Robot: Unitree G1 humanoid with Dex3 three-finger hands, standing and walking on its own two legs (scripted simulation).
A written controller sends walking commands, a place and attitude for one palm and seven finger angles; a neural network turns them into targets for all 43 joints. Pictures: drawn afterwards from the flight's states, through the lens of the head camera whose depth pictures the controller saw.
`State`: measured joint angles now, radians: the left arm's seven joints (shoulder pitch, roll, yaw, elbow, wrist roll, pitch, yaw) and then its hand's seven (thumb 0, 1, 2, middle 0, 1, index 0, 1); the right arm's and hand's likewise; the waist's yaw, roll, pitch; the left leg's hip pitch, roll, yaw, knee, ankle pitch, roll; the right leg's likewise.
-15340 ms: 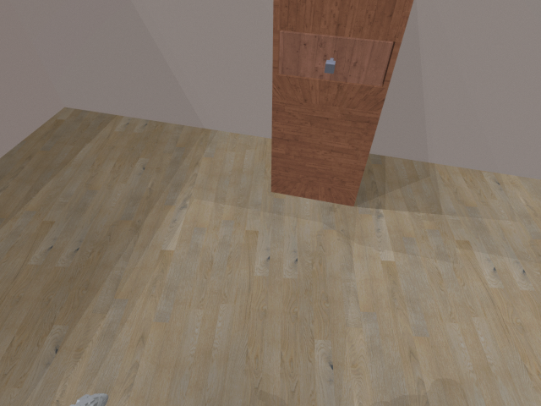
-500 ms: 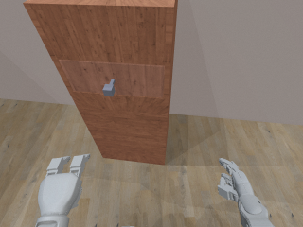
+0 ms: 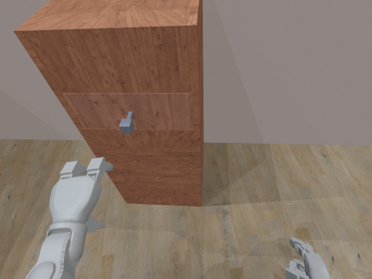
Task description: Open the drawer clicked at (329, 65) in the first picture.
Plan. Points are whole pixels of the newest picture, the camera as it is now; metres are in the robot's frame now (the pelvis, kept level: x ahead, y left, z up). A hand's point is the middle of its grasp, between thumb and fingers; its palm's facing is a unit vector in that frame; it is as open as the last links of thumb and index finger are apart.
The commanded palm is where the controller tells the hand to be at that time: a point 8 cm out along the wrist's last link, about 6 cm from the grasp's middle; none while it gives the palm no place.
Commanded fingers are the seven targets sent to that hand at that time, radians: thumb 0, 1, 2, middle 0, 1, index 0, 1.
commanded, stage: raise the hand with hooked fingers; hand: left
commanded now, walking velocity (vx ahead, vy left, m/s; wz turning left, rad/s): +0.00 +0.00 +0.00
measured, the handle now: (128, 121) +0.54 +0.26 -0.02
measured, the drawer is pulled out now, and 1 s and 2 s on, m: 0.00 0.00 0.00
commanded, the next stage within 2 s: move the hooked fingers above the handle in 0.80 s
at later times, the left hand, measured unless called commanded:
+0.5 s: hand (77, 163) +0.30 +0.26 +0.10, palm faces +0.05 -0.07 -1.00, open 13.8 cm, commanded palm +0.27 +0.26 +0.15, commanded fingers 0.00 -0.50 0.30 -0.30 -1.20 -0.30 -1.20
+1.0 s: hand (82, 169) +0.30 +0.26 +0.09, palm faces +0.02 -0.07 -1.00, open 13.9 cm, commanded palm +0.28 +0.26 +0.15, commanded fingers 0.00 -0.50 0.30 -0.30 -1.20 -0.30 -1.20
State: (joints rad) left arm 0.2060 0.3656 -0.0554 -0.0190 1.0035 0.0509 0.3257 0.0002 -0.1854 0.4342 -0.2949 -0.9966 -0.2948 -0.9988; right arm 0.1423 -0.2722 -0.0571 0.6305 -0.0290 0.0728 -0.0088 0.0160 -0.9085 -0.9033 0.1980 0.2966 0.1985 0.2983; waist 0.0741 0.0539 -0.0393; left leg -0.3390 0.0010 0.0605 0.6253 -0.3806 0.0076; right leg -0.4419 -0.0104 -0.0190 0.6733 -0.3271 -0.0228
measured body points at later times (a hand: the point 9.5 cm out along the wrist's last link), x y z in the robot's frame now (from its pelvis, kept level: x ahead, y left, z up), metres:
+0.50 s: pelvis -0.01 +0.02 +0.01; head +0.01 -0.01 +0.46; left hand +0.29 +0.26 +0.16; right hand +0.20 -0.19 -0.10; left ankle -0.04 +0.12 -0.72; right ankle +0.01 -0.10 -0.72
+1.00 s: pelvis -0.01 +0.01 +0.02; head +0.01 -0.02 +0.46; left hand +0.29 +0.26 +0.14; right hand +0.18 -0.21 -0.10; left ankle -0.04 +0.12 -0.72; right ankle +0.01 -0.10 -0.72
